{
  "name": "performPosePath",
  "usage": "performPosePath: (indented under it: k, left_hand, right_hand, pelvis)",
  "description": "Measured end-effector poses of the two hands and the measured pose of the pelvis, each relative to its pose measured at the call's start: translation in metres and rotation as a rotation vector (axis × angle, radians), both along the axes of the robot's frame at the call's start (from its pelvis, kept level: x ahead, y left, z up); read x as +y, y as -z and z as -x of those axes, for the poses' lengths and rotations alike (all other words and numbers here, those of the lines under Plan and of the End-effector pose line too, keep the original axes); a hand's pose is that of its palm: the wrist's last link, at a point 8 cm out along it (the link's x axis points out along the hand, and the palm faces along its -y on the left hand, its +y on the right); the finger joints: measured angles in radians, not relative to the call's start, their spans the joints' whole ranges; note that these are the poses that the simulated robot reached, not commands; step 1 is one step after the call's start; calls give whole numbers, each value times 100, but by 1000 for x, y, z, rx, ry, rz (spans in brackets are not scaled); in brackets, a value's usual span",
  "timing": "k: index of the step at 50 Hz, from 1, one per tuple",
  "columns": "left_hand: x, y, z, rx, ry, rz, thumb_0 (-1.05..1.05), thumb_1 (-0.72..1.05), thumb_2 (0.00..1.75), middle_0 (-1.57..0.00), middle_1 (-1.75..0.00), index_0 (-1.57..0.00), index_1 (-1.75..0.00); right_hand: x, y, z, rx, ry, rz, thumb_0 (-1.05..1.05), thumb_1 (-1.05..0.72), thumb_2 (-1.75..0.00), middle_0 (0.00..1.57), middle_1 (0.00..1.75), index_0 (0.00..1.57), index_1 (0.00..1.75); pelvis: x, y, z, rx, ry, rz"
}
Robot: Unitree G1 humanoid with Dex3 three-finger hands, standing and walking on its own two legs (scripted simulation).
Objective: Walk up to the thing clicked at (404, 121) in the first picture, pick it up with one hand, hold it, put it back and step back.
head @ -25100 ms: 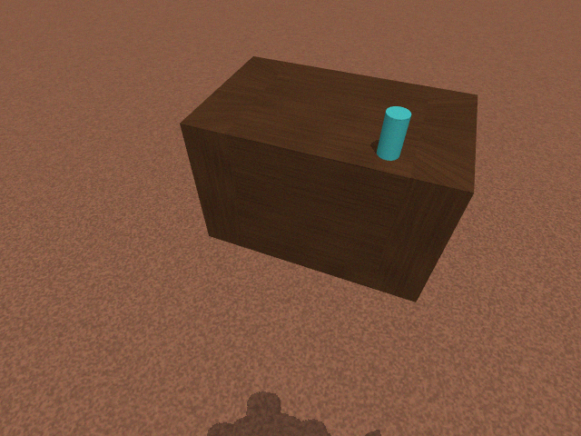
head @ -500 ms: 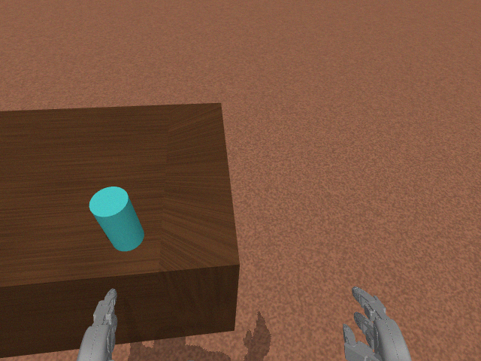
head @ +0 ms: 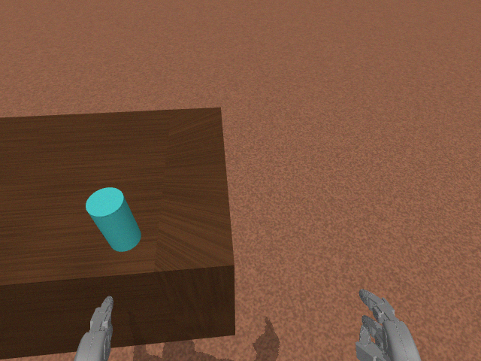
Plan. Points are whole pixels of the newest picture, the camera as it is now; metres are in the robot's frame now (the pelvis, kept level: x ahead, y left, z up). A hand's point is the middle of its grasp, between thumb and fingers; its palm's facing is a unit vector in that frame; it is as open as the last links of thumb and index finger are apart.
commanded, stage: home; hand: left
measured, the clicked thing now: (116, 221) +0.42 +0.27 -0.05
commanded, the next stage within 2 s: stand in 1.82 s
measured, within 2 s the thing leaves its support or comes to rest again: neither
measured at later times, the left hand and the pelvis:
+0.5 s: hand (132, 359) +0.17 +0.18 -0.06, palm faces +0.11 -0.97 -0.23, open 17.5 cm; pelvis -0.01 +0.00 +0.00, yaw +0 degrees
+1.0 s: hand (131, 355) +0.17 +0.18 -0.06, palm faces +0.11 -0.97 -0.24, open 17.6 cm; pelvis +0.00 +0.00 -0.01, yaw +0 degrees
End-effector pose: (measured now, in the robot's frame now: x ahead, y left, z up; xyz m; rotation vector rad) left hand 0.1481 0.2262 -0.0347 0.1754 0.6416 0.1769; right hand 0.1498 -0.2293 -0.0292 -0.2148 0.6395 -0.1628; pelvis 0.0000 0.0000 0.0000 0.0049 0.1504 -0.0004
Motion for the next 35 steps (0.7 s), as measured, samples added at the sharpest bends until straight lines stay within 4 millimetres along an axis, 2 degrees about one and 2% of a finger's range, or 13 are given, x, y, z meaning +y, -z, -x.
performPosePath:
  k: [9, 14, 35]
  left_hand:
    - [-2, -3, 4, -16, 9, -14, -1, -53, 7, -5, -5, -5, -6]
    - [1, -3, 8, -8, 1, -24, -1, -54, 6, -5, -5, -5, -5]
    - [2, -1, 5, -22, 1, -27, -1, -57, 4, -5, -5, -5, -5]
  right_hand:
    - [7, 2, 1, -15, -4, -26, 1, -90, -90, 20, 30, 21, 31]
    - [5, 1, 1, -23, 4, -22, 1, -90, -90, 21, 30, 21, 31]
    - [7, 1, 2, -15, 10, -13, 1, -90, -90, 20, 30, 21, 31]
  pelvis:
    - [-1, 2, 5, 3, -2, 1]
    - [0, 2, 5, 1, 1, 0]
    - [3, 5, 6, 9, 3, 0]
